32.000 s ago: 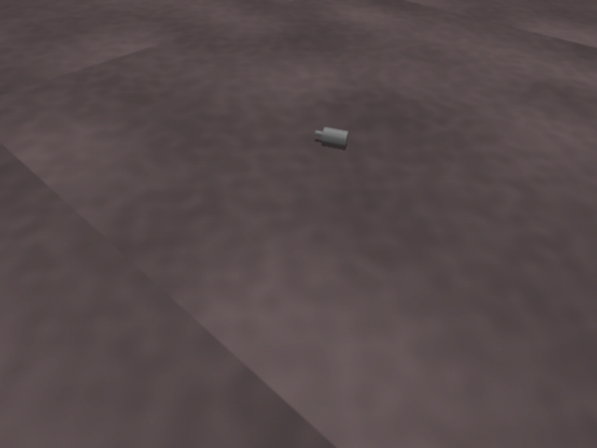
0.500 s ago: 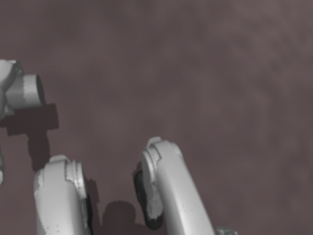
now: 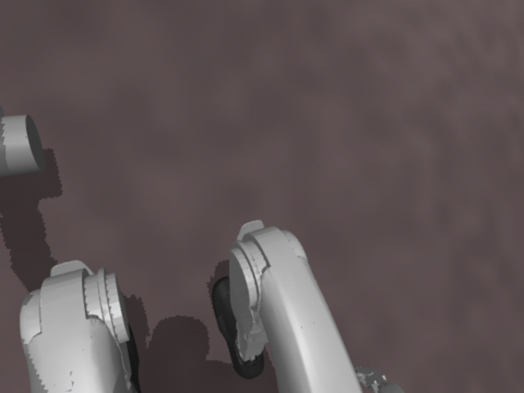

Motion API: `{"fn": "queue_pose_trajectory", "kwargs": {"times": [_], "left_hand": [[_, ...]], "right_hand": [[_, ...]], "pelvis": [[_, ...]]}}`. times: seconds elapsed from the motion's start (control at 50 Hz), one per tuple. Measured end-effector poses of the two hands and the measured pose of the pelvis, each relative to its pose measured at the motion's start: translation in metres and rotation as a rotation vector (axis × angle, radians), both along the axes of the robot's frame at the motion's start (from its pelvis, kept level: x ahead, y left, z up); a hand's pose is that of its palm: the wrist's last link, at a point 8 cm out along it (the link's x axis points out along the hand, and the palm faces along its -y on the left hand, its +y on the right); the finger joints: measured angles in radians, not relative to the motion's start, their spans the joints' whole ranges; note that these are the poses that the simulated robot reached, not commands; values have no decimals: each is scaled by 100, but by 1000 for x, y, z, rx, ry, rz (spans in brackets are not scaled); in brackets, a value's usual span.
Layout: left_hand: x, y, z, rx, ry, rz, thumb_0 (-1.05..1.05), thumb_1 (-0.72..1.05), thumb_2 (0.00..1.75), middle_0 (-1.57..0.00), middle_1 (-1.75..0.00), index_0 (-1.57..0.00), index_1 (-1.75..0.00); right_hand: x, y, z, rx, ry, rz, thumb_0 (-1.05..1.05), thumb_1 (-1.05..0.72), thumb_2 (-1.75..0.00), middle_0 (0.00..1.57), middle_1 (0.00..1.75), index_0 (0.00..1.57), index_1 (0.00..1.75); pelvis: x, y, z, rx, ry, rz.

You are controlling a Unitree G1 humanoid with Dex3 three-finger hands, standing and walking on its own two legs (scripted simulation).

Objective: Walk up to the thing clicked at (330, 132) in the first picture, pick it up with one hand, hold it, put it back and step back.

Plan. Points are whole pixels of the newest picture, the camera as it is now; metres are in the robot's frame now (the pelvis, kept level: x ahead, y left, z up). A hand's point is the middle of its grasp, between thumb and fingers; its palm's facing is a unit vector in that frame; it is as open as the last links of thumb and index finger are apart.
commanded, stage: rest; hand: left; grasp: from above
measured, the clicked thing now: out of the picture +0.49 +0.31 -0.24
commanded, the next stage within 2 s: open in 1.04 s
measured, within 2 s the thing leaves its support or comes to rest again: rests again in 1.52 s
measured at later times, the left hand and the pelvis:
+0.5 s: hand out of the picture +0.49 +0.28 -0.24, palm faces -0.47 -0.08 -0.88, open 11.0 cm; pelvis +0.00 +0.00 -0.02, yaw -3 degrees
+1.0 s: hand out of the picture +0.49 +0.28 -0.25, palm faces -0.46 -0.07 -0.89, open 10.9 cm; pelvis +0.00 +0.00 -0.02, yaw -4 degrees
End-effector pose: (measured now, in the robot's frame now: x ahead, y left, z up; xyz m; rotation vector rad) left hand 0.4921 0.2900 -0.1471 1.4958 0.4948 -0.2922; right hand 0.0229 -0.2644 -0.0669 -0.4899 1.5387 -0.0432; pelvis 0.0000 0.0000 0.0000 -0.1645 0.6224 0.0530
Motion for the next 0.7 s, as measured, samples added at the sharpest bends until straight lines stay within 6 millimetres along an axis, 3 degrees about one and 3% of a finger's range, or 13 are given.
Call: {"fn": "queue_pose_trajectory", "kwargs": {"times": [0.28,0.7], "left_hand": [[5,0,-20,12,-14,10,0,-9,43,-68,-45,-69,-44],[4,-7,-49,-6,-20,-7,0,-7,39,-68,-46,-68,-45]], "right_hand": [[4,5,-4,8,-16,38,0,-91,-89,20,30,20,30],[-17,10,7,-4,19,80,0,-90,-89,20,30,20,30]], "pelvis": [[0,3,-10,-22,-20,-10],[-5,4,-19,-51,-69,-28]]}}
